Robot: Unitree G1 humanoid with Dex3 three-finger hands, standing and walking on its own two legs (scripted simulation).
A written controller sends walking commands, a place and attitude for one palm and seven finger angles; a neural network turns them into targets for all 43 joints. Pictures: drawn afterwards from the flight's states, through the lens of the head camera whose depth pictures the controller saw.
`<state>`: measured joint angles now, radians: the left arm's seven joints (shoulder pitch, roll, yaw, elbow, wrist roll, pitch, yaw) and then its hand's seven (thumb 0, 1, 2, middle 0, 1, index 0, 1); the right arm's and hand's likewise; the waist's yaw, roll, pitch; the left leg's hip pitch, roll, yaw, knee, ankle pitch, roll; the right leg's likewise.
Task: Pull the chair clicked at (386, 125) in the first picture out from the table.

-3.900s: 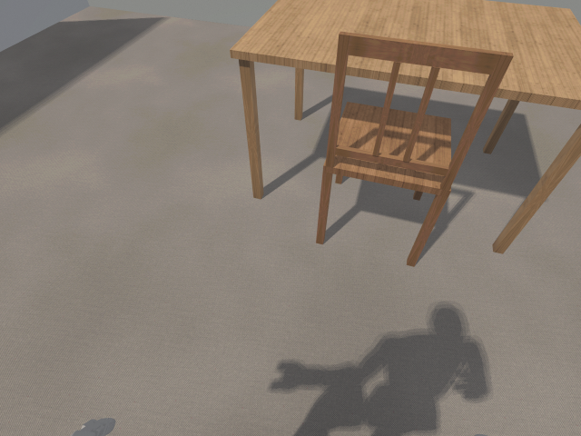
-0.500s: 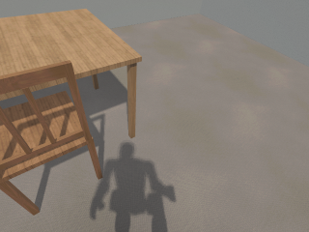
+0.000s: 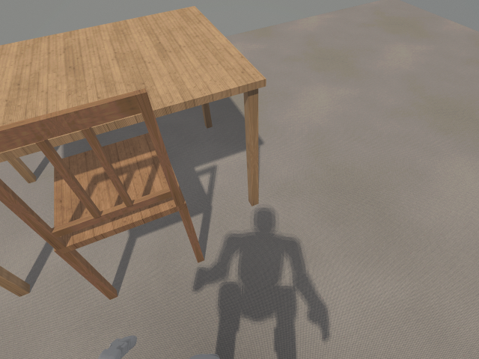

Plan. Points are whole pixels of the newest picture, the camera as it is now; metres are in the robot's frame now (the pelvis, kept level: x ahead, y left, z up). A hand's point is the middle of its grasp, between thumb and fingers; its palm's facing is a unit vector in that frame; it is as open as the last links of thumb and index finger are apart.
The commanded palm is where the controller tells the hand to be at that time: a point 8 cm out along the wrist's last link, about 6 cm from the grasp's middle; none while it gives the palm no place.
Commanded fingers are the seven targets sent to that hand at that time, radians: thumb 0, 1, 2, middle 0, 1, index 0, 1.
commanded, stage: turn to face it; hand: left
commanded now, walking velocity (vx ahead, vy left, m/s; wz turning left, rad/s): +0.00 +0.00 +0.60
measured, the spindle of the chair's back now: (72, 182) +0.55 +0.46 -0.09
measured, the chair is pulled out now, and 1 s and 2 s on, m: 0.00 0.00 0.00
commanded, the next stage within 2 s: take the last steps up to it in 0.54 s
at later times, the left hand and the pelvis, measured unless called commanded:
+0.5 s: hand out of the picture -0.08 +0.26 -0.18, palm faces +0.33 -0.91 -0.26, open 7.4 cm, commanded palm none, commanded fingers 0.00 0.90 0.90 -0.20 -0.30 -0.20 -0.30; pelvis -0.02 +0.04 +0.00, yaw +15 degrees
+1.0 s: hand out of the picture -0.05 +0.17 -0.15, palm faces +0.41 -0.89 -0.19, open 7.4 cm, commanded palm none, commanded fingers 0.00 0.90 0.90 -0.20 -0.30 -0.20 -0.30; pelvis +0.03 +0.03 +0.01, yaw +21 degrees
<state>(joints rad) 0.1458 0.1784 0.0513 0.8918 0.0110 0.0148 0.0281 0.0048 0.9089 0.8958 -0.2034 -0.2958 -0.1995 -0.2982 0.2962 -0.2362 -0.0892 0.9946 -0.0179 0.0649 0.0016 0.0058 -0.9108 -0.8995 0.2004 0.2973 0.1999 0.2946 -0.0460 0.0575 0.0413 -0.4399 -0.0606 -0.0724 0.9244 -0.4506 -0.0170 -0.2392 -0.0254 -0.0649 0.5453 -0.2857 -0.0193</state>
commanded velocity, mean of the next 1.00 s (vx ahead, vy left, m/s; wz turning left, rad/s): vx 0.11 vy -0.02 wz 0.23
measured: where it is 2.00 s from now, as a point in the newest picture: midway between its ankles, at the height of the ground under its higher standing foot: outside the picture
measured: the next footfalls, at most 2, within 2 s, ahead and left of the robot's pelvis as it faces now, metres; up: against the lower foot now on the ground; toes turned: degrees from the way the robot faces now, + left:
left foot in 0.38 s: +0.00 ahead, +0.15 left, +0.00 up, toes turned +18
right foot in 0.82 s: +0.06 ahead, -0.06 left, +0.00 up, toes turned +16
